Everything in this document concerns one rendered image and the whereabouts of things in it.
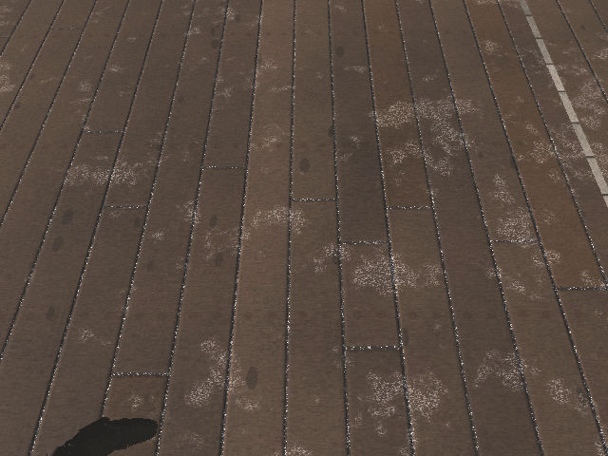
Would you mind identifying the robot left hand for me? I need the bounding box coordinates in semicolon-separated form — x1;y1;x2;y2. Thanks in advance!
46;417;158;456

